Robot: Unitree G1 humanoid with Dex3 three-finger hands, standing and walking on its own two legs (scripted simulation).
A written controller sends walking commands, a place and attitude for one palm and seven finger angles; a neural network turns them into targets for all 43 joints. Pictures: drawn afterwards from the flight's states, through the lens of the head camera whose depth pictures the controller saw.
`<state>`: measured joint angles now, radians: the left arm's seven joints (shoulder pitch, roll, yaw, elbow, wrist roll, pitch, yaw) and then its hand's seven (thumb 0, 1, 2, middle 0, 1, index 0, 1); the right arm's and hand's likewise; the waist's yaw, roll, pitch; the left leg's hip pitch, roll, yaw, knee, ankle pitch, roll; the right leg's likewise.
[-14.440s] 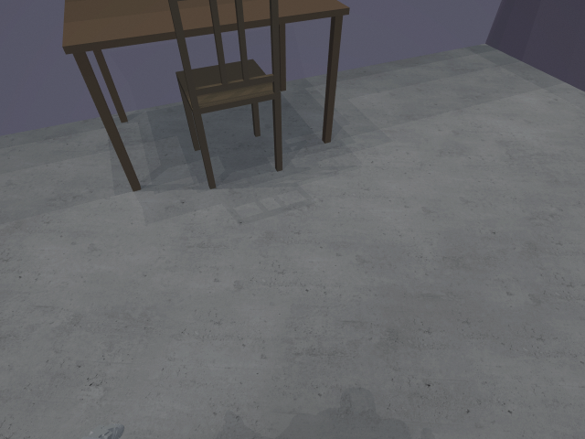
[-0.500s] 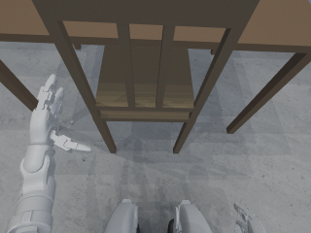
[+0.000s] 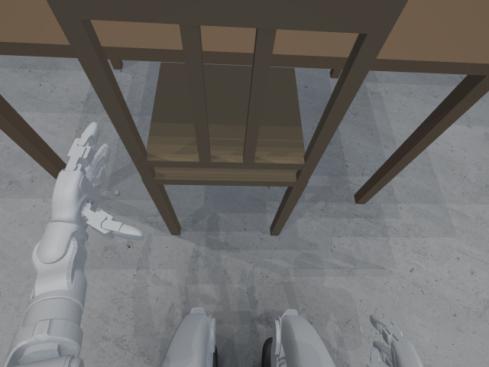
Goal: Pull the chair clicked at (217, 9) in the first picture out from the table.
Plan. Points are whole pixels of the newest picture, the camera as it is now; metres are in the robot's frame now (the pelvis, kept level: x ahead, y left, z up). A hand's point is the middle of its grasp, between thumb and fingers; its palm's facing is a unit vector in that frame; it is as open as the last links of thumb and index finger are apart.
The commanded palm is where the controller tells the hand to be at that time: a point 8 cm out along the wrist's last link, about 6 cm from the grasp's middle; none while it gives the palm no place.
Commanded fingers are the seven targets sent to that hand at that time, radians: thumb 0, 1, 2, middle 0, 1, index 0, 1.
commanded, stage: push the fingers through the gap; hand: left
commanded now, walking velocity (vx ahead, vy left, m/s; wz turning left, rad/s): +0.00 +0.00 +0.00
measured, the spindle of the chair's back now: (199, 108) +0.52 +0.09 +0.04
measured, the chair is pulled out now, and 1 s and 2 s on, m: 0.00 0.00 0.00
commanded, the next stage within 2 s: hook a spindle and tug to test in 1.44 s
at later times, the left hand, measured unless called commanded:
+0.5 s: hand (116, 161) +0.43 +0.22 +0.02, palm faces +0.08 -1.00 -0.02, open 16.9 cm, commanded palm +0.40 +0.26 +0.02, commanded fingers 0.00 -0.50 0.30 -0.06 -0.08 -0.06 -0.08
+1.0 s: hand (123, 136) +0.48 +0.22 +0.02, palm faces +0.06 -1.00 -0.02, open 16.9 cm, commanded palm +0.46 +0.26 +0.02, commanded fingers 0.00 -0.50 0.30 -0.06 -0.08 -0.06 -0.08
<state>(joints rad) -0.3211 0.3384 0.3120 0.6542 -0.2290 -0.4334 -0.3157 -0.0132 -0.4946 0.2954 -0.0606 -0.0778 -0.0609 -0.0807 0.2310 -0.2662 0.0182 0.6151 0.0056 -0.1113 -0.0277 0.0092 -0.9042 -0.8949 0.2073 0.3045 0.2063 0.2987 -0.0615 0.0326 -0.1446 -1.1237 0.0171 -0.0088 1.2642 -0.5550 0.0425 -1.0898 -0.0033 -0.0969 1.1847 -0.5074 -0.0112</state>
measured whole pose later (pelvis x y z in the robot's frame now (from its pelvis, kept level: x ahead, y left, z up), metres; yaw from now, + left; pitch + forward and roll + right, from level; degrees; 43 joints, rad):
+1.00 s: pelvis +0.00 +0.00 -0.01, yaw -1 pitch +27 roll -5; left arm -0.74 0.48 0.44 1.04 -0.13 -0.48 -0.28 -0.01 -0.49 0.30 -0.06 -0.08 -0.06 -0.08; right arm 0.29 -0.27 0.04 0.65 -0.02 -0.01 0.00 0.01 -0.90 -0.89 0.21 0.30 0.21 0.30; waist -0.14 0.04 -0.14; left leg -1.23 0.03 -0.01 1.31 -0.56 0.05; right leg -1.20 0.01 -0.09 1.22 -0.51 -0.01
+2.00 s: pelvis +0.00 +0.01 -0.01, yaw -2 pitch +28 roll -5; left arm -0.74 0.47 0.42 1.04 -0.12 -0.49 -0.25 -0.01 -0.39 0.34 -0.32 -0.88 -0.32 -0.88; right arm 0.29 -0.26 0.04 0.64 -0.03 0.05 0.01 0.00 -0.91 -0.89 0.21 0.30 0.21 0.30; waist -0.14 0.04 -0.14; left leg -1.22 0.03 -0.01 1.30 -0.57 0.05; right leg -1.18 0.01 -0.09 1.20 -0.51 0.00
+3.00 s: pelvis +0.02 +0.01 +0.01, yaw -2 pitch +26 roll -4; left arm -0.49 0.35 0.38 0.81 -0.16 -0.49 -0.21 0.01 0.65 0.72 -0.40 -1.40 -0.41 -1.44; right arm 0.27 -0.25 0.02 0.61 -0.02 0.04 0.03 0.01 -0.91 -0.89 0.21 0.30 0.21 0.30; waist -0.12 0.03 -0.16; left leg -1.12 0.03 0.01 1.23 -0.57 0.05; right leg -1.09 0.02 -0.07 1.15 -0.51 0.00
